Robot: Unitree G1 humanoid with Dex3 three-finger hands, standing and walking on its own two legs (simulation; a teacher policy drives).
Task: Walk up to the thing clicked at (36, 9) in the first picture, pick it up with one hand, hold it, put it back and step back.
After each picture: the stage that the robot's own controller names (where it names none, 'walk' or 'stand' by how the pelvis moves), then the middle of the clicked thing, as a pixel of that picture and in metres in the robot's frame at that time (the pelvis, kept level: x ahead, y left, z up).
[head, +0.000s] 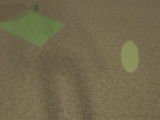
stand; (36, 7) +2.24 +0.75 -0.72
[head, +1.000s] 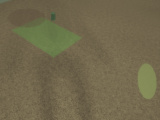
walk; (53, 16) +2.17 +0.38 -0.70
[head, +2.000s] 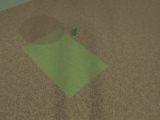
walk; (74, 31) +1.54 +0.12 -0.71
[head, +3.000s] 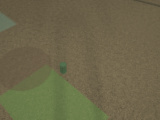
walk; (63, 68) +1.00 +0.18 -0.71
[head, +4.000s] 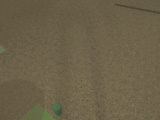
walk; (57, 110) +0.58 +0.22 -0.70
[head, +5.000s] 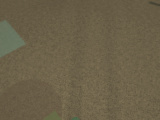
stand; out of the picture +0.39 +0.10 -0.69
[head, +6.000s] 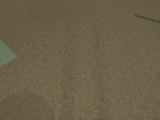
stand; out of the picture +0.39 +0.12 -0.72
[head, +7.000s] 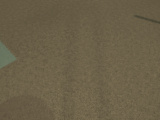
stand; out of the picture +0.37 +0.12 -0.72
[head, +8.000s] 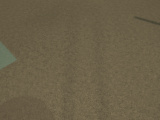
stand; out of the picture +0.37 +0.12 -0.72
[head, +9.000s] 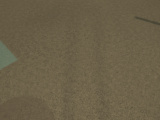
stand; out of the picture +0.37 +0.12 -0.72
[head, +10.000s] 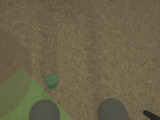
go down; (51, 81) +0.43 +0.13 -0.44
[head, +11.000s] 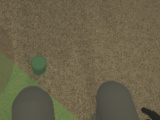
go down; (39, 66) +0.46 +0.15 -0.31
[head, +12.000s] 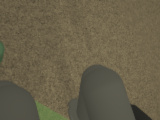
close in; out of the picture +0.44 +0.19 -0.23
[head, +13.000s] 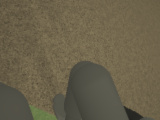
close; out of the picture +0.44 +0.20 -0.23
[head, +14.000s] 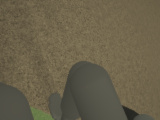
close; out of the picture +0.43 +0.20 -0.24
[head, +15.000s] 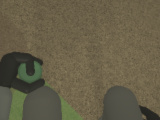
lift; (30, 77) +0.34 +0.20 -0.09
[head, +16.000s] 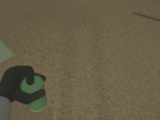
hold; (35, 94) +0.32 +0.17 +0.03
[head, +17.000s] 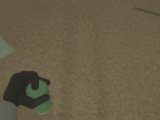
hold; (40, 97) +0.31 +0.16 -0.01
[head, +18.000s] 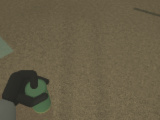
hold; (39, 97) +0.32 +0.17 -0.01
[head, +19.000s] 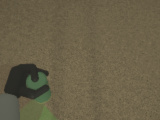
crouch; (39, 88) +0.35 +0.16 -0.07
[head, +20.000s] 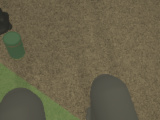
lower; (14, 46) +0.53 +0.19 -0.25
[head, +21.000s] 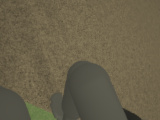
lower; out of the picture +0.61 +0.26 -0.27
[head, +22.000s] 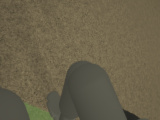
lower; out of the picture +0.60 +0.27 -0.27
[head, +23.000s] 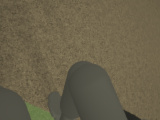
lower; out of the picture +0.61 +0.26 -0.27
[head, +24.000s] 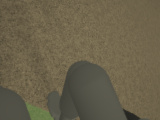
lower; out of the picture +0.61 +0.26 -0.27
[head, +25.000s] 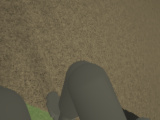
open; out of the picture +0.61 +0.26 -0.27
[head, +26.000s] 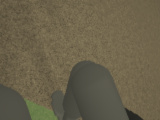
stand; out of the picture +0.61 +0.25 -0.27
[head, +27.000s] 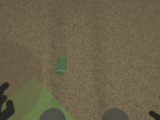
walk; (61, 65) +0.61 +0.12 -0.53
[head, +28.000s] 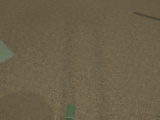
stand; (70, 112) +0.56 +0.10 -0.69
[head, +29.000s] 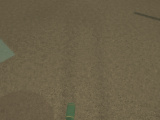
stand; (70, 111) +0.57 +0.10 -0.69
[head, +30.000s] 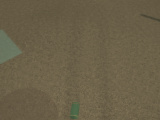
stand; (74, 110) +0.57 +0.08 -0.72
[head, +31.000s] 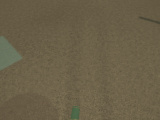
stand; (75, 114) +0.57 +0.10 -0.75
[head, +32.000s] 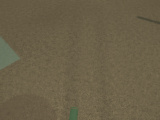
stand; (73, 115) +0.56 +0.10 -0.75
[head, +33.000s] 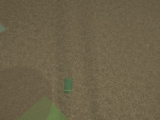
walk; (68, 85) +0.62 +0.08 -0.73
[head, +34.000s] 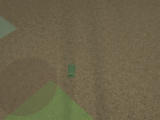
walk; (71, 70) +0.84 +0.17 -0.72
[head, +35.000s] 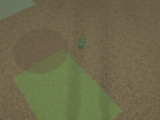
stand; (81, 42) +1.15 +0.05 -0.72
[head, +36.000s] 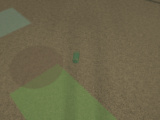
stand; (76, 57) +1.16 +0.10 -0.74
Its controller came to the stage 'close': yes
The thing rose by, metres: 0.69
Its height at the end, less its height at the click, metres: -0.02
